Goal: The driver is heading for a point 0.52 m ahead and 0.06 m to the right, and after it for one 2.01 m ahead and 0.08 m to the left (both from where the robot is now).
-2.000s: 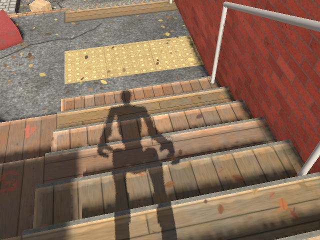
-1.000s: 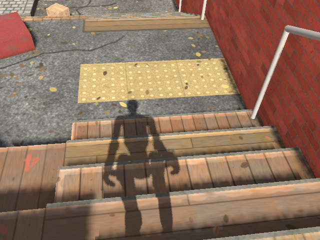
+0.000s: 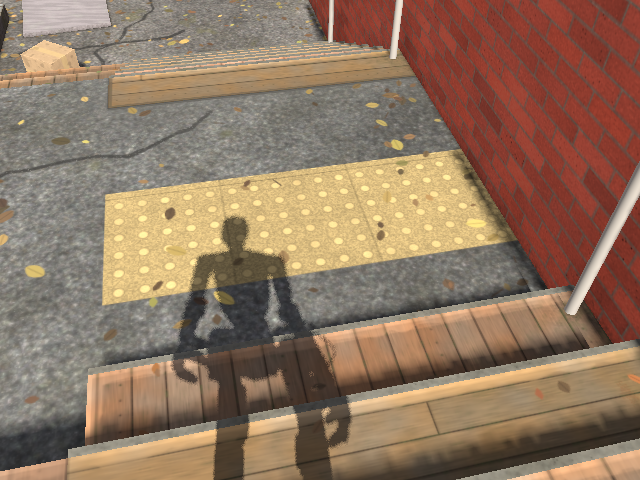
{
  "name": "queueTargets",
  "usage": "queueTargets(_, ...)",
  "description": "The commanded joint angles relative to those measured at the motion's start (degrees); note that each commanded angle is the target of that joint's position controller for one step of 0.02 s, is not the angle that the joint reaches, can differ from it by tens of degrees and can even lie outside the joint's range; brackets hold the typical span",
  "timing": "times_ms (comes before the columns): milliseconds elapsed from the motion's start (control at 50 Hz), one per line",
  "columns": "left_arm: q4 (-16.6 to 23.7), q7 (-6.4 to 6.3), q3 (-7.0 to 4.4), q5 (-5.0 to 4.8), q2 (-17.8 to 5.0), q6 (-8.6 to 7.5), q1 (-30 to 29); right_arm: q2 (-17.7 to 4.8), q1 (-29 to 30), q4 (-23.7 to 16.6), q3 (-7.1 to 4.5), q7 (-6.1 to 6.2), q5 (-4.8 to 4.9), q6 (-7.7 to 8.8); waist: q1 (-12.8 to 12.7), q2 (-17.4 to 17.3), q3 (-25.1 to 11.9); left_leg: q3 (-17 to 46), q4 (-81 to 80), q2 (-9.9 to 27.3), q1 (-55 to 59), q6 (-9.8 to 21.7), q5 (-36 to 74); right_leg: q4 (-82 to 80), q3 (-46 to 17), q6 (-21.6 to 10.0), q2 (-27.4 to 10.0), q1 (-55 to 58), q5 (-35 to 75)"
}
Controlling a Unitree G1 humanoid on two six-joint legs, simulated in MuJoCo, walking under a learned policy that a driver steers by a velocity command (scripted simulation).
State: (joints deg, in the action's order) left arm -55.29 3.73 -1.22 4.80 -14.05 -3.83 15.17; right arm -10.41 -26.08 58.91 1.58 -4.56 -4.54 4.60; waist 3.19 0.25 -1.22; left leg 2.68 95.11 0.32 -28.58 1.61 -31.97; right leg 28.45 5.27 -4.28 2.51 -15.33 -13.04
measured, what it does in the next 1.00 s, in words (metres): goes down, turning right: left foot 0.15 m lower, then right foot 0.15 m lower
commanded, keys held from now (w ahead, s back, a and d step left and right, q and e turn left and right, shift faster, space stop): w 0.36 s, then w+e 0.22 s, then e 0.42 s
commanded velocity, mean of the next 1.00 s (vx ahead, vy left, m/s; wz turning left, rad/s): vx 0.39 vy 0.00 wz -0.25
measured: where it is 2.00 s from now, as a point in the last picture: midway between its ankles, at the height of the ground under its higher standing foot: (294, 471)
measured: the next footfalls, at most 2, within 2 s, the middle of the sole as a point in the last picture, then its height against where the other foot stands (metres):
left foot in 0.34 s outside the picture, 0.15 m lower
right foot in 1.00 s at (361, 473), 0.15 m lower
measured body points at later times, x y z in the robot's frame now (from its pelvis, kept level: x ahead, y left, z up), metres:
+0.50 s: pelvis +0.29 +0.10 -0.16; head +0.30 +0.11 +0.29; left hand +0.27 +0.32 -0.31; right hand +0.33 -0.15 -0.30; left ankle +0.32 +0.17 -0.88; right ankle +0.23 -0.05 -0.67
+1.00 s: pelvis +0.55 +0.03 -0.26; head +0.56 +0.01 +0.19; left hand +0.80 +0.16 -0.37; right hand +0.32 -0.09 -0.40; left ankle +0.33 +0.18 -0.88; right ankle +0.66 -0.12 -1.00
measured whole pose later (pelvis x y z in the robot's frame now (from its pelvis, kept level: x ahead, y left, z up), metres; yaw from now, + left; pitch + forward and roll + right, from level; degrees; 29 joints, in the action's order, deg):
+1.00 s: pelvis +0.55 +0.03 -0.26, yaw -16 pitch +1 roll +5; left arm -52.8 4.5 -0.4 5.1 -12.8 -3.2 1.1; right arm -6.7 -36.5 63.9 1.3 2.8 -4.4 4.7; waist 9.3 4.4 -0.3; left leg -18.9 54.9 2.7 1.4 -3.7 -50.1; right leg 16.0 4.3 -3.3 -7.7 -23.6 22.9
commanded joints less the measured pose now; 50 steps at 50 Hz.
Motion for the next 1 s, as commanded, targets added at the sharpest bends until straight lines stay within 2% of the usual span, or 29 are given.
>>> queueTargets(20, 4.45, -0.93, 1.54, -0.7, 2.59, -2.0, -1.11, -3.13, 7.55, -5.01, -1.07, 1.83, -1.34, 1.13, -0.37, -0.01, 9.26, 2.96, -34.14, 8.94, -9.13, 2.64, 21.63, -14.95, -12.89, -15.24, -16.64, -8.19, 23.57)
queueTargets(40, 2.17, -0.89, 0.7, -1.66, -0.3, -2.11, 3.51, -2.81, 5.54, -4.08, -1.16, 1.47, -2.08, 0.36, -0.71, 1.5, 6.2, 0.27, -36.66, 7.08, -6.3, 2.27, 22.53, -14.81, -13.39, -16.37, -15.57, -9.11, 16.36)
queueTargets(100, 0.8, -0.33, 0.07, 1.09, -2.39, -3.3, 5.27, 0.62, 1.08, -3.81, 0.27, 0.07, -2.62, 0.25, 1.04, 0.25, 2.79, -0.42, -36.48, 5.52, 2.18, 2.88, 37.58, -6.35, -11.94, -14.78, -13.43, -18.54, 13.96)
queueTargets(140, -1.16, -2.32, 1.9, -0.13, 1.88, -4.64, 9.46, -2.12, 13.14, -8.07, 0.25, 0.62, -1.94, 0.51, -4.44, -2.18, 2.57, 6.34, -53.83, 9.45, -12.48, 1.7, 56.11, 0.52, -13.59, -11.79, -13.75, -3.63, 3.99)
queueTargets(160, -2.12, -2.67, 2.27, 0.75, 1.77, -4.69, 11.35, -2.97, 16.26, -8.61, 0.59, 1.23, -0.93, 0.1, -5.56, -1.99, 3.71, 6.07, -59.07, 9.61, -9.92, 1.0, 64.73, 4.31, -12.83, -10.02, -12.44, -5.67, -0.21)
queueTargets(180, -1.11, -3.83, -0.32, -9.85, -4.13, -2.69, 7.82, -6.09, 18.11, -9.72, -2.32, 2.01, 5.18, -1.17, -2.05, 4.56, 2.67, -0.72, -58.52, 5.06, 4.58, 1.48, 65.99, 1.56, -11.73, -6.92, -10.14, -14.33, -2.51)
queueTargets(200, -1.96, -2.19, 2.82, 1.72, 0.47, -3.29, 10.87, -5.83, 19.33, -9.77, 0.15, 1.3, -1.44, -1.36, -5.45, -1.47, 6.66, 1.35, -58.61, 7.25, 3.1, 0.63, 60.8, 5.35, -11.5, -7.85, -11.03, -18.5, -8.89)
queueTargets(240, -3.21, -2.17, 2.75, 1.17, 1.21, -3.18, 16.6, -6.56, 22.7, -11.98, -0.22, 0.96, -2.56, -1.33, -7.19, 0.44, 8.81, -0.48, -61.7, 6.7, 0.82, 0.53, 52.09, 9.39, -14.03, -7.89, -12.74, -12.03, -11.91)
queueTargets(260, -2.48, -4.65, -0.42, -6.87, -5.8, -1.15, 16.31, -5.85, 29.65, -13.22, -1.74, 1.57, 6.43, -1.76, -10.54, 2.12, 8.71, -2.97, -65.51, 4.13, 2.42, -0.42, 56.63, 9.31, -12.51, -5.4, -11.17, -8.82, -7.16)
queueTargets(280, -4.55, -3.72, 2.5, 0.72, -1.16, -1.66, 20.39, -5.17, 29.62, -13.63, 1.03, 0.93, -2.05, -0.88, -10.97, -2.93, 10.41, -0.28, -72.96, 7.27, 2.0, 0.11, 52.63, 14.65, -16.28, -5.61, -13.28, -5.85, -13.84)
queueTargets(320, -5.84, -2.51, 1.0, 1.07, -3.62, -0.21, 21.13, -7.52, 22.24, -10.21, -0.94, 1.37, -1.16, -0.19, -8.34, -0.57, 9.18, -3.61, -77.37, 5.14, 11.39, 0.88, 50.8, 21.69, -15.85, -4.99, -13.31, -2.53, -6.47)
queueTargets(340, -5.79, -0.57, 0.3, 1.45, -5.81, 0.43, 20.07, -12.33, 11.2, -5.62, -3.79, 1.96, 1.02, 0.55, -3.01, -2.59, 5.34, -7.53, -77.61, 2.68, 24.97, 1.64, 51.69, 30.29, -12.49, -3.42, -10.85, -5.55, 1.28)
queueTargets(360, -6.53, 1.97, 0.37, 3.2, -4.44, 0.07, 20.51, -17.62, -4.87, -1.98, -6.44, 2.14, 0.67, 1.01, 4.68, -7.57, -3.08, -4.98, -66.79, 6.57, 49.66, 7.62, 64.43, 49.28, -7.98, 1.8, -6.37, -18.84, 4.29)
queueTargets(380, -5.09, -4.23, -2.15, -9.46, -3.18, 1.38, 25.61, -15.41, -10.76, 1.22, -5.7, 2.27, 4.9, -0.64, 1.3, -12.04, -12.13, 6.22, -52.24, 20.12, 62.05, 6.93, 95.64, 80.33, -2.84, 2.01, 1.21, -32.6, -39.92)
queueTargets(400, -4.99, 2.23, 2.55, -1.34, 5.44, -0.23, 29.91, -19.09, -21.8, 1.66, -6.15, 0.12, -0.85, 0.25, 6.08, -20.41, -29.92, 15.71, -55.74, 24.69, 75.04, 20.12, 84.23, 90.76, -10.79, 3.04, 0.49, -37.28, -36.32)
queueTargets(420, 1.11, 2.71, 0.89, -3.03, 1.6, -1.36, 15.26, -18.68, -15.62, 1.69, -7.17, -0.35, -1.12, 0.07, 7.95, -12.58, -9.95, 23.57, -64.76, 26.44, 62.12, 22.19, 51.5, 92.2, -9.14, 2.53, -0.07, -58.0, -30.1)
queueTargets(440, 2.27, 0.87, -0.15, -3.47, -1.97, -1.96, 8.07, -14.41, -9.64, 0.91, -6.0, -0.2, -0.48, 0.03, 6.27, -3.38, 0.16, 19.25, -70.18, 24.88, 44.72, 18.66, 29.32, 87.09, -8.48, 1.6, -3.44, -58.74, -20.2)
queueTargets(460, 0.51, -0.15, 1.08, -2.5, 1.4, -1.88, 12.73, -8.69, -1.68, -1.35, -4.03, 0.06, -2.18, -0.18, 0.78, 1.56, 1.74, 16.1, -72.49, 24.03, 30.62, 16.82, 23.76, 77.71, -13.83, -0.14, -7.66, -49.56, -7.87)
queueTargets(480, 0.48, -0.77, 0.69, -2.34, 1.77, -1.71, 11.71, -5.29, 2.15, -2.27, -2.72, 0.39, -2.16, 0.11, -3.06, 1.1, 4.88, 13.33, -75.62, 22.75, 15.02, 16.68, 22.98, 70.94, -13.94, -1.17, -10.27, -39.99, -3.22)
queueTargets(500, 0.7, -0.91, 1.46, -0.51, 3.75, -1.3, 10.53, 1.32, 6.84, -3.6, -0.66, 2.06, -1.75, 1.27, -6.1, -0.04, 7.42, 9.55, -79.2, 18.75, 6.56, 12.36, 22.7, 56.33, -16.13, -2.78, -12.79, -35.16, 8.82)
queueTargets(540, 0.4, 0.1, 1.21, -0.03, 4.89, -1.33, 8.75, 0.95, 6.76, -2.98, -0.64, 4.48, 0.66, 3.73, -4.3, 0.43, 5.52, 3.02, -82.14, 15.91, 3.52, 13.32, 25.22, 39.31, -14.08, -2.28, -11.31, -29.27, 19.02)
queueTargets(600, 2.47, 0.76, 0.31, -0.4, 2.6, -0.84, 3.77, -4.47, -3.67, 2.27, -0.97, 4.0, -1.55, 4.16, -3.32, -2.81, 3.94, -0.2, -78.44, 17.09, 13.68, 15.15, 47.18, 31.02, -13.2, 0.69, -10.13, -32.07, 21.39)
queueTargets(640, 2.46, 2.23, 0.91, 0.17, 3.53, -0.63, 5.28, -4.74, -1.49, 2.05, -1.02, 3.3, -2.04, 3.8, -5.61, -0.22, 2.94, -5.02, -72.71, 15.69, 12.74, 11.39, 58.05, 32.77, -10.92, 1.3, -9.81, -28.17, 24.5)
queueTargets(700, 5.53, 2.0, 0.84, -0.61, 2.04, -0.83, -5.39, -0.62, -11.99, 6.01, 0.55, 6.08, -0.17, 3.94, 0.44, -1.5, 5.97, -3.6, -68.88, 15.9, 29.59, 8.42, 48.79, 18.56, -12.71, 2.73, -11.43, -44.03, 35.16)
queueTargets(760, 6.56, 2.21, 1.46, -0.52, 2.25, -1.0, -10.83, 1.58, -13.01, 4.94, 2.01, 7.22, -0.79, 3.99, 0.32, -2.61, 6.62, -7.03, -65.66, 13.29, 22.52, 6.71, 42.04, 12.4, -9.25, 2.55, -11.6, -35.48, 44.49)
queueTargets(840, 8.33, 2.39, 0.47, -0.03, -0.8, 0.18, -16.87, -1.61, -13.64, 3.77, 0.84, 7.25, 0.13, 3.53, 2.25, -2.19, 10.59, -8.37, -62.98, 13.97, 18.57, 5.98, 31.47, 5.02, -4.06, 2.19, -10.23, -25.85, 36.33)
queueTargets(940, 6.52, 1.47, 1.37, 0.48, 0.82, 1.01, -22.25, -2.68, -18.2, 6.11, -1.27, 8.5, 1.11, -0.13, 7.26, -0.57, 11.8, -6.46, -55.75, 16.32, 30.48, 4.35, 30.49, -13.86, -1.01, 2.54, -10.05, -23.6, 32.81)
queueTargets(960, 5.19, 0.94, 0.88, 0.58, -0.43, 0.69, -20.63, -2.99, -17.83, 6.08, -1.64, 8.3, 0.88, -0.38, 7.0, -0.13, 10.83, -7.26, -52.97, 15.4, 30.44, 3.56, 32.18, -15.3, 0.31, 2.24, -8.96, -19.51, 32.06)
queueTargets(1000, 0.54, -1.17, -2.63, -0.19, -6.4, -0.76, -2.05, -5.55, -13.07, 4.25, -2.32, 5.9, -1.12, -0.81, -2.09, 3.13, 1.45, -12.34, -36.28, 11.05, 17.66, -0.57, 28.45, -14.14, 4.2, -2.0, -6.32, 12.49, 43.9)
Velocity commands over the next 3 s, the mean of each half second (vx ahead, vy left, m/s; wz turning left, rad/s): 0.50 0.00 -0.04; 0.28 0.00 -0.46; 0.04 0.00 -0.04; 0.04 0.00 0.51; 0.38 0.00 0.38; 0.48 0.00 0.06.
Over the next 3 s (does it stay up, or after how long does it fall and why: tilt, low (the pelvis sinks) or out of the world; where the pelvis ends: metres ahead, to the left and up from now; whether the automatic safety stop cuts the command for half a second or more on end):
stays up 1.15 0.19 -0.51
